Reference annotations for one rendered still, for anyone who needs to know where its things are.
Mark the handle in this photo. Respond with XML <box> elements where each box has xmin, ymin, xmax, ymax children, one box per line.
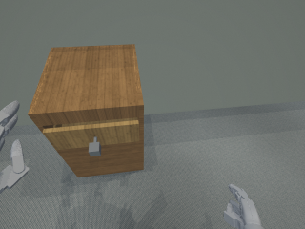
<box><xmin>89</xmin><ymin>136</ymin><xmax>102</xmax><ymax>156</ymax></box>

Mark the drawer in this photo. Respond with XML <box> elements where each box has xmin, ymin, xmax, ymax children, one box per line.
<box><xmin>43</xmin><ymin>117</ymin><xmax>140</xmax><ymax>151</ymax></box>

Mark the left robot hand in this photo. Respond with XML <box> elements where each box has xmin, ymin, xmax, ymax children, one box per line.
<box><xmin>0</xmin><ymin>100</ymin><xmax>30</xmax><ymax>194</ymax></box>

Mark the right robot hand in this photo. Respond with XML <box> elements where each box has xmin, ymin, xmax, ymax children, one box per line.
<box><xmin>224</xmin><ymin>183</ymin><xmax>262</xmax><ymax>229</ymax></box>

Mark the cabinet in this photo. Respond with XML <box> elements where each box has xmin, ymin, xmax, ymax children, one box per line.
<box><xmin>28</xmin><ymin>44</ymin><xmax>144</xmax><ymax>177</ymax></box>

